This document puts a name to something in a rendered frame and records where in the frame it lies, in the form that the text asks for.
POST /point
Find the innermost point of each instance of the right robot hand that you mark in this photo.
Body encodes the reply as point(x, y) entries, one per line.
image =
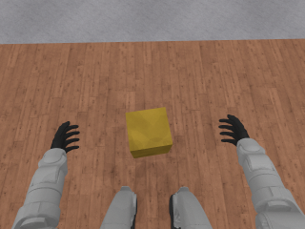
point(237, 128)

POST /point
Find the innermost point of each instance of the robot left forearm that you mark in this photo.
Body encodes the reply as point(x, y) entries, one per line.
point(41, 205)

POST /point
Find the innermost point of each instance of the left robot thigh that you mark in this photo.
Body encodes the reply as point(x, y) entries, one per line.
point(121, 211)

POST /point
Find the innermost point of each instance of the carton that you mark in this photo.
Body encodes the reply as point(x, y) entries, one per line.
point(149, 132)

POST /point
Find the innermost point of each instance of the right robot upper arm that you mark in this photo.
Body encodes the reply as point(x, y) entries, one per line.
point(279, 220)

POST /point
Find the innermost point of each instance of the left robot shin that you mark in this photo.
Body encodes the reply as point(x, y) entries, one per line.
point(127, 188)

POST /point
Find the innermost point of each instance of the robot right forearm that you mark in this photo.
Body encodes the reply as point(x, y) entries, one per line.
point(268, 191)

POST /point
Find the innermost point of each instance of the left robot hand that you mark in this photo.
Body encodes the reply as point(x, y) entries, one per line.
point(61, 135)

